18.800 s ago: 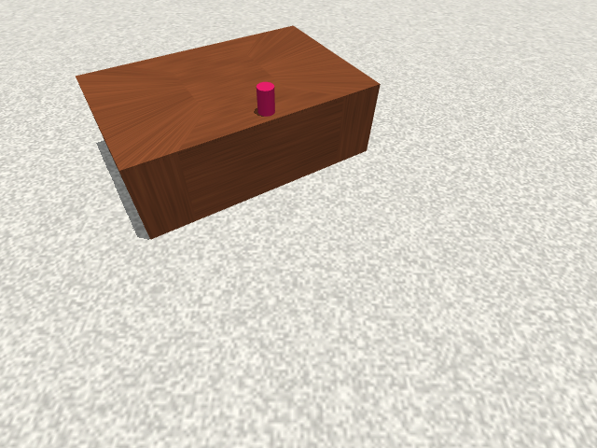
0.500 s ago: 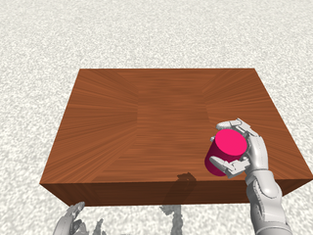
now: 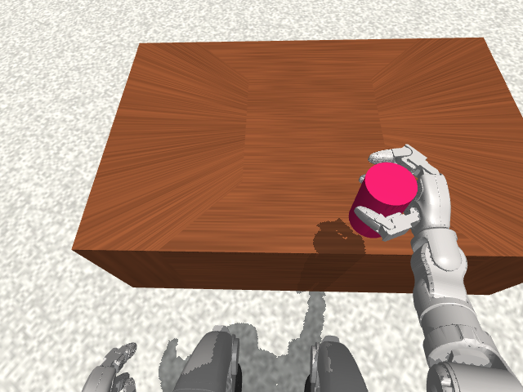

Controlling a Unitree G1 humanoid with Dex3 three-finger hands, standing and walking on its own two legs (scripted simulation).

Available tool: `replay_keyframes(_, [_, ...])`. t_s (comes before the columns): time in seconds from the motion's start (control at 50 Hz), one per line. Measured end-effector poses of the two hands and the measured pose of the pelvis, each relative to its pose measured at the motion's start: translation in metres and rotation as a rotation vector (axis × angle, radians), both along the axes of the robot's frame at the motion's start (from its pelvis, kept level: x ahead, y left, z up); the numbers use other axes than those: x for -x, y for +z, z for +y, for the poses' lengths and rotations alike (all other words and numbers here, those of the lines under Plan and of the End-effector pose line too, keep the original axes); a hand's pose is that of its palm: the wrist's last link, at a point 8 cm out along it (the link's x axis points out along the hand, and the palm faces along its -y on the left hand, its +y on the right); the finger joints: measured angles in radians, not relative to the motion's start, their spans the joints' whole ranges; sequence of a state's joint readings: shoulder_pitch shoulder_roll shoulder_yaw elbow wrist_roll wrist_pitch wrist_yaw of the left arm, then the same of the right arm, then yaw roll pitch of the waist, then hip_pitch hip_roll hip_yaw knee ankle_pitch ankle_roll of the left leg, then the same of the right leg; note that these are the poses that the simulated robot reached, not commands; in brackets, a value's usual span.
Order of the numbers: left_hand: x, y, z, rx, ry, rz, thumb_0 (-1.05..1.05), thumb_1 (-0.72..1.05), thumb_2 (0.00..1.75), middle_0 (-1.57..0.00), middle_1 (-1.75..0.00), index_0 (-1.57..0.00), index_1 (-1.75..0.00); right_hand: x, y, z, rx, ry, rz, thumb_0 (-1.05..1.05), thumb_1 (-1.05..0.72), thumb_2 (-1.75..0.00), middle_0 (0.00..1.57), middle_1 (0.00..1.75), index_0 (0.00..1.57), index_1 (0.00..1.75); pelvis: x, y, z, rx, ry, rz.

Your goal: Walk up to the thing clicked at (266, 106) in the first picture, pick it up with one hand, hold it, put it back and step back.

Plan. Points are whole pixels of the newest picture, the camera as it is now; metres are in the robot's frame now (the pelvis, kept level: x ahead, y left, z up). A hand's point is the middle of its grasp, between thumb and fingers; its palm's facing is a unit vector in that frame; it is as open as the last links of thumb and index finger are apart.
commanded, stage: crouch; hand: right
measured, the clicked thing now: (379, 202) +0.41 -0.15 +0.00
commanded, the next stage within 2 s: lower in 0.54 s
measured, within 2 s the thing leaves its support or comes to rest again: rests again in 1.60 s
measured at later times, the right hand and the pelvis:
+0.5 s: hand (364, 193) +0.46 -0.15 -0.06, palm faces -0.02 +1.00 +0.01, open 10.0 cm; pelvis -0.02 +0.00 -0.08, yaw +0 degrees
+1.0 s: hand (353, 204) +0.47 -0.14 -0.13, palm faces -0.04 +1.00 +0.00, open 10.0 cm; pelvis -0.03 +0.00 -0.14, yaw +1 degrees
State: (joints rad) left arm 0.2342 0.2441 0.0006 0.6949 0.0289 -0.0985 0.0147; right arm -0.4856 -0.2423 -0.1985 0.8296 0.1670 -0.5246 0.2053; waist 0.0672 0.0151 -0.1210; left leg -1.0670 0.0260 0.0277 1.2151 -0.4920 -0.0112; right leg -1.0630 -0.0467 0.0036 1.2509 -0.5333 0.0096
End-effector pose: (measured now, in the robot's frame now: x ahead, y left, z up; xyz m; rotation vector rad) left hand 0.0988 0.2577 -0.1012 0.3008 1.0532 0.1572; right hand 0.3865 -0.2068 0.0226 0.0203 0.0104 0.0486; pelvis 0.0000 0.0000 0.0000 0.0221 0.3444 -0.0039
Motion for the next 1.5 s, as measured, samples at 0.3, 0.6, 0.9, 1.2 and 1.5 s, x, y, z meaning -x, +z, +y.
replay_keyframes(0.3, [0.049, -0.063, -0.003, 0.03, 0.047, 0.144, 0.01, 0.92, 0.89, -0.2, -0.3, -0.21, -0.29, -0.036, -0.06, 0.004, 0.012, -0.024, 0.021, -0.02, 0.38, -1.09, 0.75, 0.95, 0.74, 0.94, 0.014, -0.053, -0.003, -0.011, 0.002, 0.118])
replay_keyframes(0.6, [0.05, -0.094, 0.008, -0.006, 0.033, 0.156, 0.01, 0.91, 0.9, -0.19, -0.29, -0.2, -0.29, -0.058, -0.092, 0.006, 0.019, -0.024, 0.018, -0.02, 0.38, -1.09, 0.75, 0.96, 0.74, 0.95, 0.023, -0.088, -0.001, -0.02, -0.002, 0.179])
replay_keyframes(0.9, [0.059, -0.133, 0.01, 0.002, 0.027, 0.193, 0.01, 0.9, 0.9, -0.19, -0.29, -0.19, -0.29, -0.065, -0.138, 0.008, 0.019, -0.013, 0.034, -0.02, 0.38, -1.09, 0.75, 0.96, 0.74, 0.95, 0.028, -0.125, 0.001, -0.019, 0.001, 0.23])
replay_keyframes(1.2, [0.068, -0.173, 0.011, -0.008, 0.03, 0.22, 0.01, 0.9, 0.91, -0.19, -0.29, -0.19, -0.29, -0.068, -0.176, 0.011, 0.027, -0.002, 0.026, -0.02, 0.38, -1.08, 0.74, 0.96, 0.74, 0.95, 0.038, -0.163, 0.0, -0.024, -0.001, 0.253])
replay_keyframes(1.5, [0.078, -0.192, 0.012, -0.022, 0.033, 0.236, 0.01, 0.91, 0.89, -0.19, -0.28, -0.19, -0.29, -0.069, -0.199, 0.011, 0.029, 0.001, 0.032, -0.02, 0.38, -1.08, 0.74, 0.96, 0.74, 0.95, 0.045, -0.185, -0.001, -0.026, 0.001, 0.265])
